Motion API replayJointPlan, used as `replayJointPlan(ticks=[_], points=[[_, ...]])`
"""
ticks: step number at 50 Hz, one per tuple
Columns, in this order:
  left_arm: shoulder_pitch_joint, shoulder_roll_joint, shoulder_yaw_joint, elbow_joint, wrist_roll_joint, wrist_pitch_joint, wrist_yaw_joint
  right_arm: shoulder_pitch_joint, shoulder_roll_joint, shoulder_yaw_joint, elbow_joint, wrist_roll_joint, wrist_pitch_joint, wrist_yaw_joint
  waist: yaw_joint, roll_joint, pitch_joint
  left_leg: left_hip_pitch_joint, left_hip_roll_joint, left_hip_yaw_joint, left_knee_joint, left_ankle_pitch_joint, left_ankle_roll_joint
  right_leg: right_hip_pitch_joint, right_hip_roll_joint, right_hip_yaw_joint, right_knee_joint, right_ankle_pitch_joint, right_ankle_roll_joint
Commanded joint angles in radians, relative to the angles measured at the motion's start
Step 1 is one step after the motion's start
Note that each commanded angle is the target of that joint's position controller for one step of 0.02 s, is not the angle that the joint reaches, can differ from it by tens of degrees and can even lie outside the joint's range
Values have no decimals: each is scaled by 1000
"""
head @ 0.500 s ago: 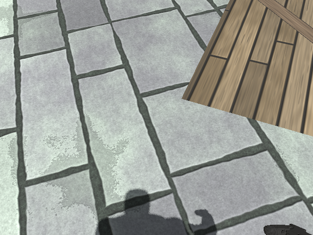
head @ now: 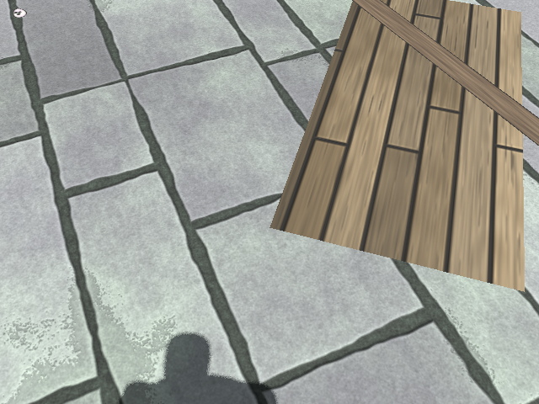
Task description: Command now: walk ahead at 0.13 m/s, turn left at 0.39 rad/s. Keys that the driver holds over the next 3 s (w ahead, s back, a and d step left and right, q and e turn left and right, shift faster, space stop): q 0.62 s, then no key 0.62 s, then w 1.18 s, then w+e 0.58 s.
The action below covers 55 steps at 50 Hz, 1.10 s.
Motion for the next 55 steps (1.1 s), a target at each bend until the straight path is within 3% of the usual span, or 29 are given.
replayJointPlan(ticks=[1,2,3,4,5,6,7,8,10,15,20,23,24,25,26,27,29,31,32,34,42,46,48,49,50,51,52,53,55], points=[[97,107,29,-33,-6,-14,20,-47,-184,-50,-78,1,10,-13,78,144,-91,-18,231,-229,50,569,105,182,26,-9,-137,23,-15],[137,112,31,-26,0,-25,26,-71,-183,-53,-90,10,16,-16,104,122,-85,-59,204,-240,104,460,74,269,10,0,-260,116,-27],[177,166,44,-26,15,-38,36,-61,-142,-45,-113,18,14,-16,99,29,-129,-133,149,-219,219,284,32,392,-133,115,-299,245,-60],[189,239,54,-47,15,-35,41,10,-60,-28,-134,14,16,-21,57,-178,-177,-248,19,-76,439,-230,-3,508,-381,312,-280,659,-133],[206,243,66,-43,-11,-12,35,75,-113,-43,-123,9,37,-32,69,-250,-254,-313,-41,26,628,-491,-12,494,-475,436,-305,697,-275],[174,180,52,-63,-15,-3,33,59,-154,-54,-101,-12,54,-32,54,-106,-191,-342,11,-1,736,-430,-21,442,-421,382,-336,568,-283],[115,128,37,-76,-12,0,35,8,-149,-59,-100,-18,65,-24,44,-57,-129,-348,38,-8,761,-347,-35,375,-353,280,-354,467,-252],[69,112,31,-87,-1,6,38,-14,-137,-60,-108,-14,75,-18,28,-66,-100,-340,57,-4,759,-297,-57,331,-303,198,-376,416,-220],[62,128,36,-89,8,7,43,-23,-129,-59,-115,-13,95,-4,26,-113,-97,-314,56,24,781,-228,-87,295,-251,92,-381,433,-212],[106,152,51,-80,11,9,37,-106,-117,-50,-164,-8,119,17,56,-115,-115,-312,77,45,649,-194,-99,328,-282,35,-392,283,-234],[107,199,72,-81,22,21,16,-169,-118,-37,-215,0,120,35,80,-146,-120,-173,85,107,414,-219,-62,282,-307,-16,-369,153,-218],[100,229,86,-79,11,33,9,-136,-117,-35,-224,4,106,37,53,-129,-132,-62,70,143,220,-148,-24,260,-316,-53,-290,163,-173],[110,228,89,-73,7,39,8,-99,-124,-37,-212,2,97,34,34,-89,-129,22,57,132,94,-69,-6,204,-300,-91,-226,119,-121],[152,198,87,-64,9,46,2,-83,-170,-47,-208,-10,85,23,35,66,-91,69,138,-37,-76,-53,18,102,-237,-167,-69,-29,-42],[157,107,64,-128,9,57,1,-98,-326,-78,-248,-15,78,15,64,364,-49,95,453,-484,-142,161,124,-164,-50,-228,158,-426,45],[29,151,67,-150,19,72,17,-38,-339,-93,-234,-24,80,6,-21,232,-17,-22,473,-462,-141,264,217,-160,-31,-63,317,-415,36],[72,154,72,-126,-10,72,10,-160,-245,-65,-242,-10,82,-7,74,158,10,-70,324,-288,-131,183,166,-118,-50,-1,356,-223,19],[131,180,83,-90,13,62,3,-219,-206,-55,-265,-1,78,-10,92,180,-45,-14,247,-222,-100,286,142,-98,-31,-17,396,-143,17],[146,180,85,-83,14,63,-1,-206,-188,-49,-266,4,74,-8,91,155,-84,20,246,-212,-88,352,146,-87,-24,-20,419,-137,21],[141,159,80,-83,5,68,-5,-166,-183,-47,-255,7,65,-6,77,124,-106,75,255,-214,-78,411,154,-93,-26,-17,405,-135,29],[96,133,62,-85,-3,79,4,-108,-183,-35,-220,-13,57,-17,32,147,-75,80,272,-266,-71,343,174,31,-16,-19,128,-204,9],[124,125,54,-68,-17,71,15,-142,-178,-25,-204,-17,58,-17,48,145,-77,11,261,-290,-42,373,161,190,12,-30,-45,-209,-18],[181,102,44,-39,-15,59,23,-178,-162,-14,-195,-4,58,-22,95,112,-83,-43,231,-280,-3,355,114,342,12,-35,-298,-34,-36],[186,115,41,-35,-3,45,29,-166,-135,-4,-192,-1,52,-24,90,73,-99,-103,208,-276,7,270,64,446,-51,36,-383,76,-46],[185,168,43,-42,16,31,35,-131,-88,11,-192,-1,44,-21,61,-52,-129,-148,143,-208,86,123,21,509,-217,205,-430,152,-77],[93,203,45,-51,2,29,25,-103,-94,7,-176,6,51,-22,10,-122,-75,-97,34,-97,50,-64,2,346,-289,255,-399,294,-158],[49,154,34,-53,-3,25,15,-102,-112,8,-148,-9,58,-24,11,-112,-73,1,61,-85,28,-52,-5,285,-263,215,-388,243,-164],[42,132,25,-51,-3,21,9,-124,-118,7,-136,-11,58,-21,22,-108,-61,23,65,-110,-11,28,-2,271,-198,170,-389,148,-123],[79,142,25,-29,-5,21,14,-151,-144,-1,-118,-10,53,-16,50,-96,-38,15,88,-132,-21,134,-3,286,-127,123,-391,62,-77]])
